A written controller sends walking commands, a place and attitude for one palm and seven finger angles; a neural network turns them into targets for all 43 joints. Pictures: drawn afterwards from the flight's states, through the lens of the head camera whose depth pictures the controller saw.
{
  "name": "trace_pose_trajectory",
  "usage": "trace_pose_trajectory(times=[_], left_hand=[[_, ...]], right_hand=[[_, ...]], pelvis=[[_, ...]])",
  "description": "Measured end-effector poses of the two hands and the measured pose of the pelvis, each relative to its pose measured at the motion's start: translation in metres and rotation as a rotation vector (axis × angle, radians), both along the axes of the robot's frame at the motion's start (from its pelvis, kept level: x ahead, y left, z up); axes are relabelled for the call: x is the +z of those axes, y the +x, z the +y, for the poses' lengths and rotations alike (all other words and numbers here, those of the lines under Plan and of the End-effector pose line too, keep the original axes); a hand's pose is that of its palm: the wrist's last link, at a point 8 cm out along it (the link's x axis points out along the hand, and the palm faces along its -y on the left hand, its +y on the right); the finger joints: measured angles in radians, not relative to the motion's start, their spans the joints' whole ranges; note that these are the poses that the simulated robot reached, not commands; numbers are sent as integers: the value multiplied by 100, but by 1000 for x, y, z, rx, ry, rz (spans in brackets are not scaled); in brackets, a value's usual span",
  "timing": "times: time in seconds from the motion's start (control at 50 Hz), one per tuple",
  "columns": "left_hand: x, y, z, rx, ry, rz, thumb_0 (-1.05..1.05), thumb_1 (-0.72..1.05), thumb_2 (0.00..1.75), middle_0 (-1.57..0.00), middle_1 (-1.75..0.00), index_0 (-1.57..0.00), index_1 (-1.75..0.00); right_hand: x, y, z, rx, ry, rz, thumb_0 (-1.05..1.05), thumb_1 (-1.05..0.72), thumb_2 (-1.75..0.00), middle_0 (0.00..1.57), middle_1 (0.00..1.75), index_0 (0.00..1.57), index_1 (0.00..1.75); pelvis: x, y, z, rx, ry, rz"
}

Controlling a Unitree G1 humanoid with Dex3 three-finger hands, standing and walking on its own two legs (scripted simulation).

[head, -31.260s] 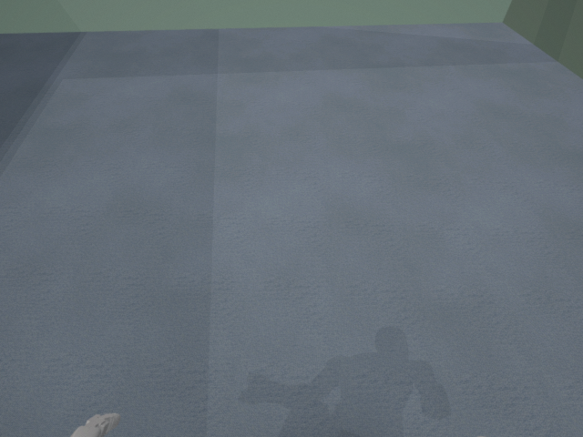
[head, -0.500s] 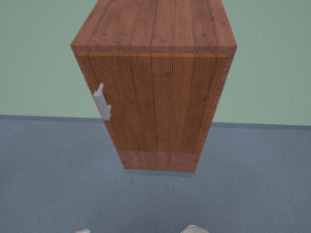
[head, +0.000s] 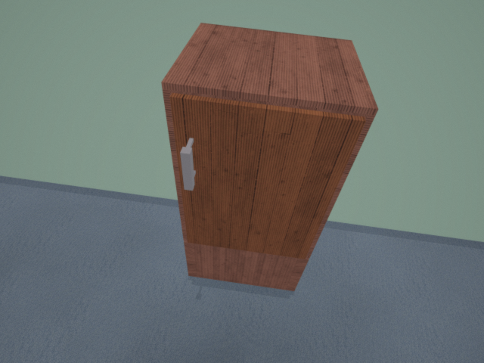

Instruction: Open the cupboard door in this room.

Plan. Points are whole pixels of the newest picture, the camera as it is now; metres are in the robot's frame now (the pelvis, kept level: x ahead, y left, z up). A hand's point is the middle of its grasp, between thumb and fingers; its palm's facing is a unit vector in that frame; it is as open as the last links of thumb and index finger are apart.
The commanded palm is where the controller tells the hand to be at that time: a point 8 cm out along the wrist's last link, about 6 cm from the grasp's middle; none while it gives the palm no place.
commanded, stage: come to a stop and stand still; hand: left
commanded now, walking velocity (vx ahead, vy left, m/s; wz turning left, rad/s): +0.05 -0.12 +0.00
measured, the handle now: (190, 164) +0.57 +0.18 -0.04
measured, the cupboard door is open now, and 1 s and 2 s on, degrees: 0 0 0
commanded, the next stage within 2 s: look again from close up in 0.86 s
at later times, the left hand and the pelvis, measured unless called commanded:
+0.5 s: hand out of the picture +0.02 +0.12 -0.18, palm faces -0.01 -0.97 -0.23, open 7.3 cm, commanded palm none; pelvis +0.01 -0.05 -0.01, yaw -2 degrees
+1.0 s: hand out of the picture +0.03 +0.11 -0.18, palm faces +0.00 -0.98 -0.19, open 7.3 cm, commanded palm none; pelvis +0.03 -0.06 +0.00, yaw -2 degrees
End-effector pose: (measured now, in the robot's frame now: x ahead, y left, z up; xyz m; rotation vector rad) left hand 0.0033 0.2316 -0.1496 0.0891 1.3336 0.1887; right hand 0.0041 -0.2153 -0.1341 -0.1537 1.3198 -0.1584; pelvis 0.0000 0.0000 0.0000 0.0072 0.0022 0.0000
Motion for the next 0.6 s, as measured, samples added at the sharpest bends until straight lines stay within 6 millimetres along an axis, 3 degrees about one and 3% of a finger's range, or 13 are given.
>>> trace_pose_trajectory(times=[0.1, 0.24, 0.36, 0.6], left_hand=[[2, -29, -16, -23, -15, 117, 0, 91, 90, -19, -29, -20, -30], [1, -24, -54, -89, 0, 124, 0, 91, 90, -19, -29, -20, -30], [1, -12, -63, -104, 21, 103, 2, 93, 90, -20, -29, -20, -30], [8, 26, -62, -93, 68, 3, 2, 93, 90, -20, -29, -20, -30]], right_hand=[[-5, -27, 6, -46, 37, 54, 1, -91, -90, 20, 30, 20, 30], [-25, -58, -8, -93, 101, 158, 1, -91, -90, 20, 30, 20, 30], [-29, -46, -22, -94, 101, 121, 1, -91, -90, 20, 30, 20, 29], [-29, -5, -47, -52, 73, 62, 2, -93, -90, 20, 30, 20, 29]], pelvis=[[1, 0, -6, -14, 14, 16], [-8, -7, -26, -41, 1, 28], [-10, 2, -38, -29, -12, 17], [-7, 18, -55, -30, 9, -4]])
